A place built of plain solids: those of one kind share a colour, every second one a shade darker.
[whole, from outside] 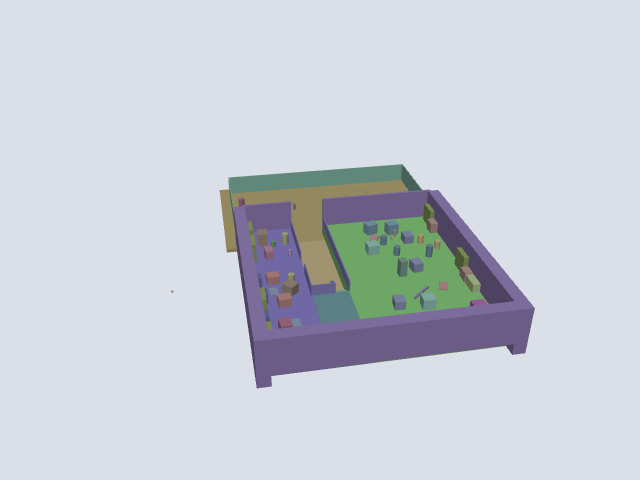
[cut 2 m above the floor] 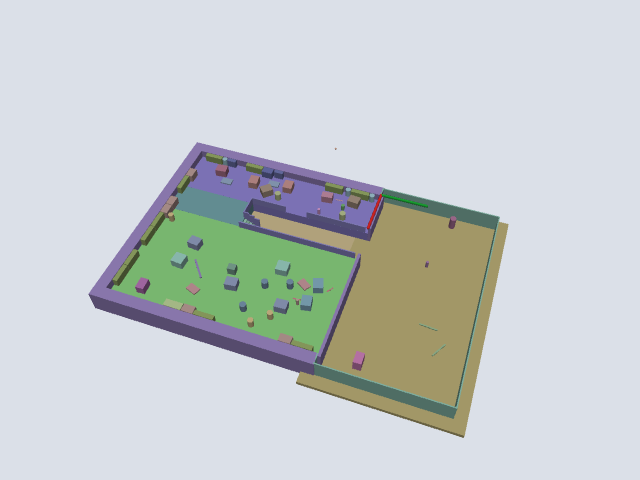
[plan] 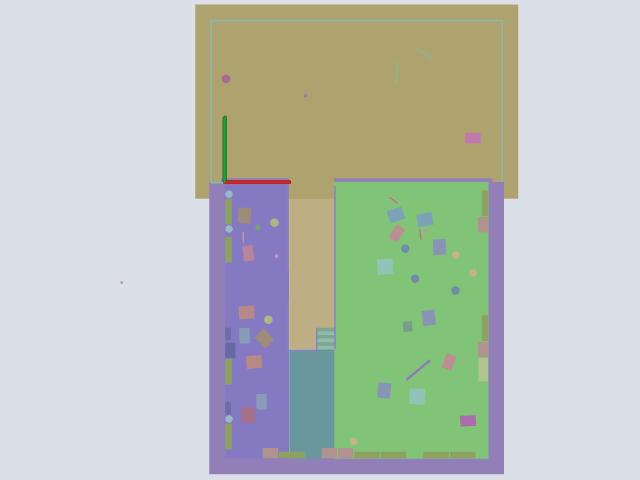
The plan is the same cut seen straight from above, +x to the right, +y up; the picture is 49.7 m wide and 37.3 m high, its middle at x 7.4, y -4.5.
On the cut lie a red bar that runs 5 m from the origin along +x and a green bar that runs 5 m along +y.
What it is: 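The sunken bay from its floor; 7 steps of 0.164 m up to the bank at its head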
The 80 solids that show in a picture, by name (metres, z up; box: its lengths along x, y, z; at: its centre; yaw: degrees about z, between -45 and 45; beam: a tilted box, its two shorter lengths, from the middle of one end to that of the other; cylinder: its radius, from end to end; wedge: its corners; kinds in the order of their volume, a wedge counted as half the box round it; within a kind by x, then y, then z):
{
 "floor_east_asphalt_1": {"box": [12.0, 21.5, 1.55], "at": [14.5, -10.75, -0.78]},
 "wall_brick_1": {"box": [1.2, 22.7, 4.75], "at": [-0.6, -11.35, 0.82]},
 "wall_brick_2": {"box": [5.3, 0.3, 4.75], "at": [2.35, 0.15, 0.82]},
 "wall_brick_3": {"box": [22.9, 1.2, 3.6], "at": [10.25, -22.1, 1.4]},
 "wall_brick_4": {"box": [12.3, 0.3, 4.75], "at": [14.65, 0.15, 0.82]},
 "wall_brick_5": {"box": [1.2, 22.7, 4.75], "at": [21.1, -11.35, 0.82]},
 "floor_west_asphalt_1": {"box": [5.0, 21.5, 1.55], "at": [2.5, -10.75, -0.78]},
 "yard_yard_concrete_1": {"box": [25.1, 15.1, 0.4], "at": [10.25, 6.25, -1.35]},
 "floor_north_asphalt_1": {"box": [3.5, 8.5, 1.55], "at": [6.75, -17.25, -0.78]},
 "shelf_1": {"box": [0.5, 2.0, 1.91], "at": [0.29, -19.76, 0.95]},
 "shelf_2": {"box": [0.5, 2.0, 1.91], "at": [0.29, -14.74, 0.96]},
 "shelf_3": {"box": [0.5, 2.0, 1.98], "at": [0.29, -5.25, 0.99]},
 "shelf_4": {"box": [0.5, 2.0, 1.99], "at": [0.29, -2.29, 1.0]},
 "shelf_5": {"box": [2.0, 0.5, 1.93], "at": [5.21, -21.21, 0.96]},
 "shelf_6": {"box": [2.0, 0.5, 1.99], "at": [11.05, -21.21, 1.0]},
 "shelf_7": {"box": [2.0, 0.5, 1.93], "at": [13.11, -21.21, 0.97]},
 "shelf_8": {"box": [2.0, 0.5, 2.0], "at": [16.43, -21.21, 1.0]},
 "shelf_9": {"box": [2.0, 0.5, 1.99], "at": [18.49, -21.21, 0.99]},
 "shelf_10": {"box": [0.5, 2.0, 1.9], "at": [20.21, -11.35, 0.95]},
 "shelf_11": {"box": [0.5, 2.0, 1.96], "at": [20.21, -1.65, 0.98]},
 "floor_pit_concrete_1": {"box": [3.5, 13.0, 0.4], "at": [6.75, -6.5, -1.35]},
 "fence_metal_1": {"box": [0.12, 12.74, 2.6], "at": [-1.06, 6.25, -0.25]},
 "fence_metal_2": {"box": [22.74, 0.12, 2.6], "at": [10.25, 12.56, -0.25]},
 "fence_metal_3": {"box": [0.12, 12.74, 2.6], "at": [21.56, 6.25, -0.25]},
 "pallets_1": {"box": [1.2, 0.8, 1.0], "at": [3.55, -21.06, 0.5]},
 "pallets_2": {"box": [1.2, 0.8, 0.89], "at": [8.13, -21.06, 0.45]},
 "pallets_3": {"box": [1.2, 0.8, 1.27], "at": [9.39, -21.06, 0.64]},
 "pallets_4": {"box": [0.8, 1.2, 0.96], "at": [20.06, -13.01, 0.48]},
 "pallets_5": {"box": [0.8, 1.2, 1.13], "at": [20.06, -3.31, 0.57]},
 "stair_pit_concrete_1": {"box": [1.3, 0.28, 1.04], "at": [7.85, -12.86, -0.68]},
 "stair_pit_concrete_2": {"box": [1.3, 0.56, 0.87], "at": [7.85, -12.72, -0.76]},
 "stair_pit_concrete_3": {"box": [1.3, 0.84, 0.71], "at": [7.85, -12.58, -0.85]},
 "stair_pit_concrete_4": {"box": [1.3, 1.12, 0.54], "at": [7.85, -12.44, -0.93]},
 "stair_pit_concrete_5": {"box": [1.3, 1.4, 0.38], "at": [7.85, -12.3, -1.01]},
 "stair_pit_concrete_6": {"box": [1.3, 1.68, 0.21], "at": [7.85, -12.16, -1.09]},
 "rail_pit_1": {"box": [0.12, 3.8, 1.1], "at": [4.94, -11.1, 0.55]},
 "rail_pit_2": {"box": [0.12, 6.5, 1.1], "at": [4.94, -3.55, 0.55]},
 "rail_pit_3": {"box": [2.32, 0.12, 1.1], "at": [6.04, -13.06, 0.55]},
 "rail_pit_4": {"box": [0.12, 0.56, 1.76], "at": [7.14, -12.16, -0.27]},
 "rail_pit_5": {"box": [0.12, 0.56, 1.43], "at": [7.14, -11.6, -0.44]},
 "rail_pit_6": {"box": [0.12, 12.7, 1.1], "at": [8.56, -6.65, 0.55]},
 "stillage_east_1": {"box": [1.0, 1.2, 0.85], "at": [12.39, -16.19, 0.42], "yaw": -5.8},
 "stillage_east_2": {"box": [1.0, 1.2, 0.94], "at": [15.85, -10.55, 0.47], "yaw": 6.7},
 "stillage_east_3": {"box": [1.0, 1.2, 0.89], "at": [16.69, -5.05, 0.45], "yaw": 3.0},
 "load_drums_east_1": {"box": [1.2, 1.2, 1.03], "at": [12.45, -6.57, 0.52], "yaw": 3.3},
 "load_drums_east_2": {"box": [1.2, 1.2, 1.05], "at": [14.96, -16.66, 0.52], "yaw": -3.9},
 "ibc_east_1": {"box": [1.2, 1.0, 1.16], "at": [13.3, -2.55, 0.58], "yaw": 18.7},
 "ibc_east_2": {"box": [1.2, 1.0, 1.16], "at": [15.56, -2.92, 0.58], "yaw": 10.7},
 "load_crate_west_1": {"box": [1.0, 1.2, 1.32], "at": [1.53, -2.6, 0.66], "yaw": -4.6},
 "load_crate_west_2": {"box": [1.0, 1.2, 0.96], "at": [3.09, -12.16, 0.48], "yaw": 43.5},
 "stillage_west_1": {"box": [1.2, 1.0, 0.8], "at": [1.7, -10.13, 0.4], "yaw": 3.3},
 "stillage_west_2": {"box": [1.2, 1.0, 0.85], "at": [2.28, -13.98, 0.42], "yaw": 5.3},
 "cabinet_1": {"box": [0.45, 1.0, 1.82], "at": [0.27, -17.56, 0.91]},
 "cabinet_2": {"box": [0.45, 1.0, 1.89], "at": [0.27, -11.82, 0.94]},
 "ibc_west_1": {"box": [1.0, 1.2, 1.16], "at": [1.81, -18.11, 0.58], "yaw": 6.3},
 "load_sacks_east_1": {"box": [1.22, 0.84, 1.21], "at": [18.91, -18.55, 0.6], "yaw": 2.4},
 "bench_1": {"box": [0.75, 1.8, 0.89], "at": [20.09, -14.57, 0.44]},
 "pallets_yard_1": {"box": [1.2, 0.8, 1.19], "at": [19.29, 3.41, -0.56], "yaw": 0.1},
 "tyres_east_1": {"cylinder": 0.33, "from": [14.04, -5.17, 0.0], "to": [14.04, -5.17, 0.95]},
 "tyres_east_2": {"cylinder": 0.33, "from": [14.79, -7.51, 0.0], "to": [14.79, -7.51, 0.95]},
 "tyres_east_3": {"cylinder": 0.33, "from": [17.93, -8.42, 0.0], "to": [17.93, -8.42, 1.26]},
 "cage_east_1": {"box": [0.72, 0.8, 1.68], "at": [14.21, -11.23, 0.84], "yaw": 4.0},
 "load_cartons_1": {"box": [0.8, 1.2, 0.99], "at": [0.44, -13.08, 0.49]},
 "pallets_west_1": {"box": [0.8, 1.2, 0.96], "at": [1.83, -5.54, 0.48], "yaw": 6.5},
 "tyres_west_1": {"cylinder": 0.33, "from": [3.39, -10.69, 0.0], "to": [3.39, -10.69, 0.99]},
 "tyres_west_2": {"cylinder": 0.33, "from": [3.86, -3.16, 0.0], "to": [3.86, -3.16, 1.19]},
 "drum_east_1": {"cylinder": 0.29, "from": [10.0, -20.16, 0.0], "to": [10.0, -20.16, 0.89]},
 "drum_east_2": {"cylinder": 0.29, "from": [17.95, -5.66, 0.0], "to": [17.95, -5.66, 0.89]},
 "drum_east_3": {"cylinder": 0.29, "from": [19.3, -7.06, 0.0], "to": [19.3, -7.06, 0.9]},
 "drum_1": {"cylinder": 0.29, "from": [0.33, -18.41, 0.0], "to": [0.33, -18.41, 0.89]},
 "drum_2": {"cylinder": 0.29, "from": [0.33, -3.64, 0.0], "to": [0.33, -3.64, 0.88]},
 "drum_3": {"cylinder": 0.29, "from": [0.33, -0.94, 0.0], "to": [0.33, -0.94, 0.89]},
 "tyres_yard_1": {"cylinder": 0.33, "from": [0.1, 8.03, -1.15], "to": [0.1, 8.03, 0.16]},
 "pallet_east_1": {"box": [0.8, 1.2, 0.19], "at": [13.37, -3.98, 0.05], "yaw": -33.0},
 "pallet_east_2": {"box": [0.8, 1.2, 0.19], "at": [17.43, -13.97, 0.05], "yaw": -20.8},
 "pallet_west_1": {"box": [0.8, 1.2, 0.19], "at": [1.53, -11.95, 0.05], "yaw": 2.6},
 "pallet_west_2": {"box": [0.8, 1.2, 0.19], "at": [2.86, -17.07, 0.05], "yaw": 1.6},
 "baulk_east_1": {"box": [2.4, 0.2, 0.19], "at": [15.03, -14.61, 0.04], "yaw": 39.8},
 "stop_yard_1": {"box": [0.15, 1.8, 0.16], "at": [13.37, 8.53, -1.12], "yaw": -4.6},
 "stop_yard_2": {"box": [1.8, 0.15, 0.15], "at": [15.47, 10.0, -1.12], "yaw": -29.5}
}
